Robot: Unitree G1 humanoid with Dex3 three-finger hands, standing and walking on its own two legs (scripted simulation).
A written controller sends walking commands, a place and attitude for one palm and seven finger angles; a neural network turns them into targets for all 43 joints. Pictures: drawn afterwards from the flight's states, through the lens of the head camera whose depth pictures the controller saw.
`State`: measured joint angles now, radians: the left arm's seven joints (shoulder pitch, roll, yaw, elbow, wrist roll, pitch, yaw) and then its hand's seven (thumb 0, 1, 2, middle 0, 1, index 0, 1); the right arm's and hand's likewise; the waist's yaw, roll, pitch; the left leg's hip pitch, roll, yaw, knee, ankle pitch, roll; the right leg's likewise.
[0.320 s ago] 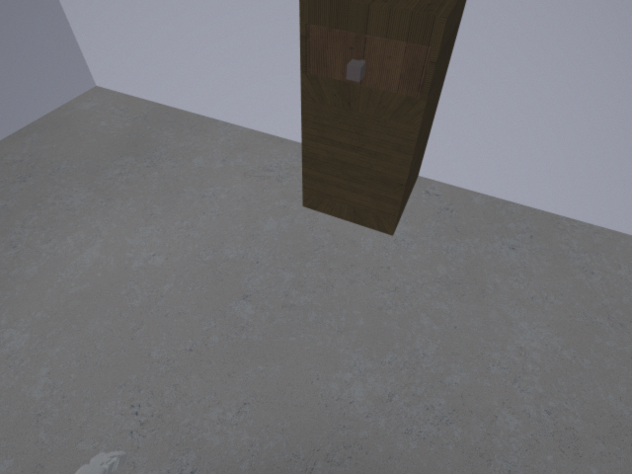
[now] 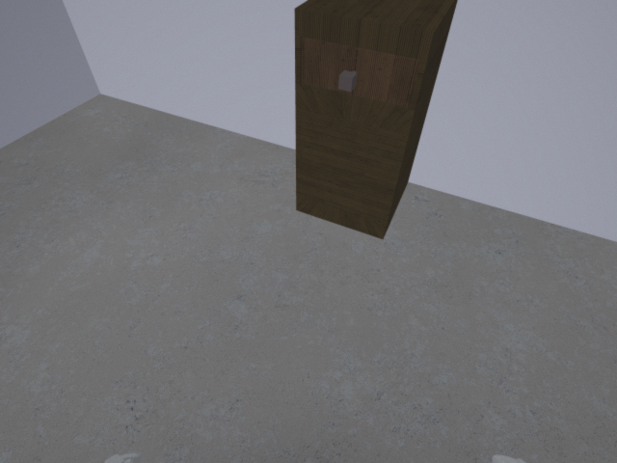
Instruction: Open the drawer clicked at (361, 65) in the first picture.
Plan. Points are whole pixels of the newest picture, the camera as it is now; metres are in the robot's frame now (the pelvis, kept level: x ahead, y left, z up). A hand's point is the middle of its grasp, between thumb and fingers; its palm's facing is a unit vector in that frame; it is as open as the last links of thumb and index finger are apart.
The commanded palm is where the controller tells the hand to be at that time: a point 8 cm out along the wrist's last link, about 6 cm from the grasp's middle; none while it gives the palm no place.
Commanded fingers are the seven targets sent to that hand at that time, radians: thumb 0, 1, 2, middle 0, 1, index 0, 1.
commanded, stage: stand and wait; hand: left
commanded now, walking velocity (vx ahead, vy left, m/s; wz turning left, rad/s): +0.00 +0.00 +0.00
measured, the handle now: (350, 78) +1.23 -0.06 -0.06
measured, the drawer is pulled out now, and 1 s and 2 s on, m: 0.00 0.00 0.00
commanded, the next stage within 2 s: look at it before walking up in 0.62 s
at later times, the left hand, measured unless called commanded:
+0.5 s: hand out of the picture +0.05 +0.24 -0.15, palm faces -0.03 -0.94 -0.34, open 7.4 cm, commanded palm none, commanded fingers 0.00 0.90 0.90 -0.20 -0.30 -0.20 -0.30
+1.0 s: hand out of the picture +0.05 +0.23 -0.15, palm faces -0.03 -0.94 -0.33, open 7.4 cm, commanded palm none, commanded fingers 0.00 0.90 0.90 -0.20 -0.30 -0.20 -0.30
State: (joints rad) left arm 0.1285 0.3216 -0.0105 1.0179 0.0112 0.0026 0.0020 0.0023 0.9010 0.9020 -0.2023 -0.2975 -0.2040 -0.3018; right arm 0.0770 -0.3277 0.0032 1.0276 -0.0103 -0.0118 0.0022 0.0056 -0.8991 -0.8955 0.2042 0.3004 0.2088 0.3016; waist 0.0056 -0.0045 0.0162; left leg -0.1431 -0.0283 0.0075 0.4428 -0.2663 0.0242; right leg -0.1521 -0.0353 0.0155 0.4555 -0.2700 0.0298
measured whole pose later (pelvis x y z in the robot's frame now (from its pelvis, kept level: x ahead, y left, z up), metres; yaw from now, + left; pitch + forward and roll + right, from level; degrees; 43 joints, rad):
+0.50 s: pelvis -0.02 -0.01 +0.00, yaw +0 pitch -2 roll +0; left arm 0.15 0.34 -0.01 1.09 0.01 0.00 0.00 0.00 0.90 0.90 -0.20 -0.30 -0.20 -0.30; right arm 0.13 -0.35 0.00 1.12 0.00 -0.01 0.01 0.01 -0.90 -0.90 0.20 0.30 0.21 0.30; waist 0.00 0.00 0.03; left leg -0.14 -0.01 0.00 0.39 -0.21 0.00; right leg -0.15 -0.02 0.01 0.40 -0.21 0.01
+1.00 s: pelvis -0.02 -0.01 +0.00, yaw +0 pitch -2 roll +0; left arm 0.14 0.33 -0.01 1.09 0.01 -0.01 0.00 0.00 0.90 0.90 -0.20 -0.30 -0.20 -0.30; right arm 0.12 -0.34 0.01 1.12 0.00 -0.01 0.01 0.01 -0.90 -0.90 0.20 0.30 0.21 0.30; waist 0.00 0.00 0.03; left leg -0.14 0.00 0.00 0.37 -0.20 0.00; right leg -0.15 -0.01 0.01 0.39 -0.20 0.01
